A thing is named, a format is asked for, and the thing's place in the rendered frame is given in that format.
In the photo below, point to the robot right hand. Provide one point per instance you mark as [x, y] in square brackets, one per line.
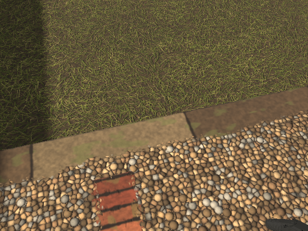
[281, 224]

